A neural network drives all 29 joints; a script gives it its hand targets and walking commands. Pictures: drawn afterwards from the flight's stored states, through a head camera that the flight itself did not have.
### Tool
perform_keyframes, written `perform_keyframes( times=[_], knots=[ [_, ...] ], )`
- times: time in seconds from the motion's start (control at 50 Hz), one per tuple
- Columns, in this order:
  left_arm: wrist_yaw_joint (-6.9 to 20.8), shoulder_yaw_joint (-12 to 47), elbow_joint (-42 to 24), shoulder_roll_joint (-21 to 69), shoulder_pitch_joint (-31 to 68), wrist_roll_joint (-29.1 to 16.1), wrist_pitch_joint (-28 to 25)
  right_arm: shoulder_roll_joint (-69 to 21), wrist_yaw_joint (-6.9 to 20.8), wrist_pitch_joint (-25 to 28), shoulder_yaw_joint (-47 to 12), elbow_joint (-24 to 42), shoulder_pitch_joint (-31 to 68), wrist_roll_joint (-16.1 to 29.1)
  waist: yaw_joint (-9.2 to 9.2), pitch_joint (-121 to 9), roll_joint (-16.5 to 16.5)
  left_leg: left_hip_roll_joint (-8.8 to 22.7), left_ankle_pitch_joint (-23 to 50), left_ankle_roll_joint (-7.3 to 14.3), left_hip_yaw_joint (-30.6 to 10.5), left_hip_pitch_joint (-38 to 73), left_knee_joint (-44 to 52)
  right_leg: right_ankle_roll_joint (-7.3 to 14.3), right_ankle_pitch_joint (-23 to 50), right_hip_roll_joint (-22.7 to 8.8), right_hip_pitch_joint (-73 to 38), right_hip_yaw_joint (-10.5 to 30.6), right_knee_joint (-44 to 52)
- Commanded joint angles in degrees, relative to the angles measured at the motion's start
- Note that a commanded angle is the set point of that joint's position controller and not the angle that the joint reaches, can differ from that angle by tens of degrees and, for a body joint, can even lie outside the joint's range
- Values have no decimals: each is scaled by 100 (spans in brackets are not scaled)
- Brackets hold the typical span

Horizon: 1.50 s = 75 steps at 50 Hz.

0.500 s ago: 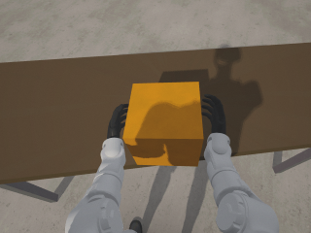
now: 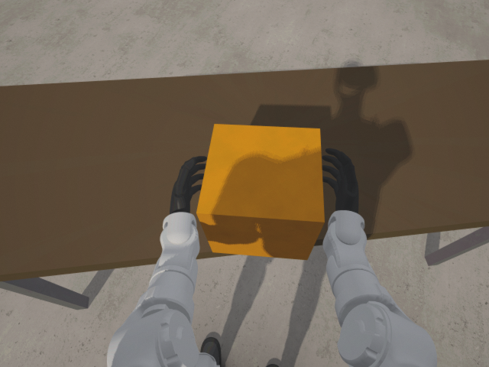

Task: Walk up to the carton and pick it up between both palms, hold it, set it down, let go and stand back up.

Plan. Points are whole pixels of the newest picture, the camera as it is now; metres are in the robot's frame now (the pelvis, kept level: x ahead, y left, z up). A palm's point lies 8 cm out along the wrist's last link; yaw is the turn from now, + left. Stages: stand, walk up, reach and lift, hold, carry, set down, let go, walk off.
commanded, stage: set down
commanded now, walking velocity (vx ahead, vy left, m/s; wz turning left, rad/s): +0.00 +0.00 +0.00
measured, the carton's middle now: (262, 194) +0.41 +0.01 -0.04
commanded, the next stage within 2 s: none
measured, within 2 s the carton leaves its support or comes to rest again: neither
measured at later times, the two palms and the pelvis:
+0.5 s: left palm (186, 204) +0.36 +0.15 -0.02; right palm (346, 208) +0.37 -0.13 +0.00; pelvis -0.01 +0.01 -0.01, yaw -1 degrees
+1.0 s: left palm (175, 201) +0.38 +0.17 -0.05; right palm (341, 206) +0.39 -0.14 -0.04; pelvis -0.02 +0.01 -0.05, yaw -1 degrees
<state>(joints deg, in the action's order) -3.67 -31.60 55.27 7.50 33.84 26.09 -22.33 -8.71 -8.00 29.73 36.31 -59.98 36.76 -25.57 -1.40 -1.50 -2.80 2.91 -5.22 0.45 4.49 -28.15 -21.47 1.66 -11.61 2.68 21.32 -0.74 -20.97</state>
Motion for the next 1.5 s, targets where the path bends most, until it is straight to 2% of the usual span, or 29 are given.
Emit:
perform_keyframes(
  times=[0.0, 0.08, 0.12, 0.2, 0.22, 0.34, 0.36, 0.42, 0.54, 0.6, 0.62, 0.66, 0.72, 0.8, 0.82, 0.9, 0.94, 1.0, 1.06, 1.08, 1.16, 1.18, 1.24, 1.26, 1.28, 1.3, 1.32, 1.38, 1.48],
  knots=[
    [382, 1321, -7, 2253, 2677, 439, -57, -3101, 874, -186, -1681, -632, 2094, -751, -129, -2630, 172, 7, 766, 154, 171, 1738, -50, -155, 993, -259, -504, -106, 277],
    [338, 1333, -80, 2215, 2687, 494, -84, -3030, 892, -142, -1608, -595, 2099, -775, -195, -2823, 280, 7, 860, 120, 166, 1851, -115, -119, 810, -219, -278, -154, 263],
    [338, 1300, 16, 2227, 2535, 508, -74, -3006, 893, -131, -1625, -626, 2028, -747, -196, -2733, 171, 8, 936, 130, 150, 1847, -173, -115, 902, -210, -283, -140, 278],
    [344, 1209, 65, 2142, 2660, 519, -74, -3004, 905, -174, -1496, -667, 2104, -839, -127, -2593, 109, -24, 475, 199, 161, 1615, -131, -120, 514, -250, -158, -105, 273],
    [334, 1130, 85, 2058, 2518, 567, -45, -2910, 925, -192, -1520, -656, 2047, -770, -207, -2484, 181, -22, 516, 209, 137, 1582, -119, -104, 505, -272, -172, -72, 259],
    [294, 1098, 68, 2045, 2517, 556, -92, -2866, 935, -96, -1493, -486, 2240, -821, -207, -2788, 35, -19, 635, 238, 114, 1589, -230, -131, 576, -233, -49, -116, 172],
    [258, 1103, 100, 1947, 2503, 578, -110, -2757, 930, -80, -1495, -525, 2178, -766, -278, -2852, 122, -7, 657, 223, 109, 1638, -252, -114, 557, -210, 44, -123, 147],
    [219, 1066, 195, 1908, 2444, 565, -142, -2699, 951, -91, -1477, -563, 2207, -705, -274, -2789, 237, -8, 672, 182, 111, 1591, -322, -78, 377, -206, 230, -139, 122],
    [142, 881, 251, 1562, 2488, 507, -157, -2308, 903, -192, -1263, -676, 2138, -683, -218, -2689, 147, -23, 322, 212, 102, 1440, -373, -101, 2, -196, 377, -84, 80],
    [-65, 626, 169, 628, 2389, 323, -190, -1346, 756, -228, -1111, -654, 2095, -392, -243, -2827, 152, -9, 460, 211, 68, 1471, -506, -66, 48, -182, 500, -20, -29],
    [-204, 499, 143, -103, 2352, 193, -214, -556, 648, -247, -1049, -646, 2072, -120, -318, -2961, 233, -6, 559, 163, 73, 1416, -583, -65, 113, -174, 553, 46, -114],
    [-454, 776, 247, -813, 2572, -486, -249, 107, 430, -338, -1531, -786, 2332, 789, -354, -3064, 297, -32, 439, 166, 50, 997, -809, -22, 50, -181, 642, 197, -336],
    [-634, 1269, 636, -883, 2988, -1413, -445, 332, 261, -325, -2194, -885, 2837, 1789, -394, -3875, 459, -83, 616, 70, -52, 876, -1405, -1, 88, -108, 1220, 183, -764],
    [-619, 1645, 1043, -1241, 3254, -1934, -813, 819, 152, -164, -2621, -954, 3053, 2376, -276, -4900, 749, -133, 1068, -107, -195, 1131, -2110, -31, 314, -28, 1897, 92, -1251],
    [-593, 1718, 1221, -1272, 3183, -2047, -853, 868, 130, -130, -2763, -977, 3102, 2540, -267, -4929, 678, -120, 1207, -124, -221, 1127, -2242, -34, 372, -2, 1976, 67, -1334],
    [-510, 1943, 1347, -1566, 3283, -2338, -782, 1559, 85, -9, -3105, -1194, 3251, 3074, -173, -5136, 822, -139, 1830, -292, -307, 1367, -2577, -110, 804, 88, 2320, -40, -1634],
    [-468, 2124, 981, -1674, 3321, -2533, -703, 1959, 97, 70, -3218, -1034, 3295, 3340, -99, -5520, 901, -98, 2199, -401, -390, 1800, -2662, -105, 932, 172, 2601, -129, -1672],
    [-374, 2366, 931, -1849, 3357, -2874, -650, 2195, 146, 36, -3419, -873, 3233, 3562, -55, -5562, 607, -108, 2095, -401, -391, 1728, -2687, -193, 888, 182, 2661, -187, -1704],
    [-264, 2541, 503, -1869, 3243, -3052, -506, 2412, 175, -32, -3620, -525, 3161, 3828, 30, -5647, 632, -87, 2260, -465, -418, 1944, -2622, -207, 1129, 212, 2509, -180, -1635],
    [-211, 2606, 698, -1893, 3179, -3123, -438, 2441, 180, -86, -3658, -576, 3123, 3815, 105, -5366, 551, -79, 2129, -445, -449, 1908, -2581, -211, 1009, 187, 2590, -172, -1567],
    [-85, 2889, 426, -1923, 3273, -3404, -253, 2581, 232, -357, -3677, -243, 3143, 3879, 241, -5227, 450, -52, 1600, -400, -539, 1984, -2363, -194, 628, 158, 2598, -155, -1392],
    [-67, 2846, 133, -1893, 2974, -3402, -221, 2562, 248, -413, -3792, -32, 2847, 3987, 166, -5301, 412, -62, 1719, -406, -529, 2098, -2247, -210, 800, 164, 2322, -135, -1317],
    [-44, 2763, -183, -2230, 3379, -3442, -74, 2790, 224, -613, -3761, 342, 3127, 4041, 211, -5499, 368, -86, 1796, -359, -517, 2025, -2102, -252, 1106, 124, 1965, -67, -1218],
    [-31, 2885, -43, -2276, 3613, -3518, -17, 2809, 231, -688, -3656, 387, 3356, 3991, 311, -5361, 359, -75, 1476, -347, -522, 1882, -1983, -235, 932, 108, 2003, -102, -1149],
    [-29, 2862, -10, -2217, 3445, -3543, 16, 2715, 226, -765, -3722, 354, 3206, 4048, 224, -5226, 383, -82, 1478, -311, -523, 1841, -1988, -238, 1010, 76, 1898, -56, -1152],
    [-62, 2814, -1402, -2425, 3489, -3563, -19, 2650, 177, -768, -3603, 1906, 3218, 4075, 28, -6452, 419, -112, 1927, -290, -413, 2053, -1889, -298, 1482, 89, 1114, -57, -1020],
    [-52, 2747, -1066, -2577, 3210, -3544, 192, 2691, 158, -957, -3719, 1685, 3167, 4092, 152, -6200, 328, -103, 2095, -279, -447, 2156, -1803, -343, 1903, 93, 905, -50, -1040],
    [25, 2545, -1117, -2506, 3074, -3244, 779, 2708, 132, -1401, -3852, 1222, 2882, 4306, 31, -5232, 367, -126, 1972, -259, -477, 2295, -1448, -409, 1892, -3, 658, -24, -776],
    [54, 2443, -1323, -2414, 3009, -3117, 1569, 2700, 41, -1982, -3855, 1253, 2727, 4403, 25, -4231, 371, -139, 1734, -193, -432, 2701, -972, -445, 1677, -55, 377, -8, -290]
  ],
)
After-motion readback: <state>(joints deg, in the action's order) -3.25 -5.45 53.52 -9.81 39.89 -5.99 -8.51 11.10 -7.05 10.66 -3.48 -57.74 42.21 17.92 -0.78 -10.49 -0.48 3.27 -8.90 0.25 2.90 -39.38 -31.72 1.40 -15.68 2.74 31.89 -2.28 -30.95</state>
